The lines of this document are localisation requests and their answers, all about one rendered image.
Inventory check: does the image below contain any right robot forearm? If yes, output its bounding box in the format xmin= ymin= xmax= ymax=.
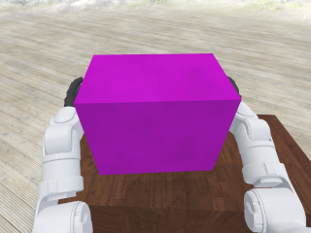
xmin=228 ymin=102 xmax=306 ymax=226

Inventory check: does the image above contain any robot left hand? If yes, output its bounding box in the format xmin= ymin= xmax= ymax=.
xmin=63 ymin=77 xmax=84 ymax=108

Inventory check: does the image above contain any left robot upper arm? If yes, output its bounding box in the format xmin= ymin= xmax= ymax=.
xmin=33 ymin=201 xmax=93 ymax=233

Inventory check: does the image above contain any robot right hand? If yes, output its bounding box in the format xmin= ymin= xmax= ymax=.
xmin=228 ymin=77 xmax=242 ymax=99

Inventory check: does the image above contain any carton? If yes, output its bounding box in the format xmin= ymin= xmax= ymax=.
xmin=74 ymin=53 xmax=242 ymax=176

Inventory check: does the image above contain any pedestal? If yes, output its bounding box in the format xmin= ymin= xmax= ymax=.
xmin=57 ymin=114 xmax=311 ymax=233

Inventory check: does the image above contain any left robot forearm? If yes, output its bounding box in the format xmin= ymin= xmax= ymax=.
xmin=32 ymin=106 xmax=84 ymax=233

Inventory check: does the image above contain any right robot upper arm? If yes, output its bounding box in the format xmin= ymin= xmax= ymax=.
xmin=244 ymin=187 xmax=311 ymax=233

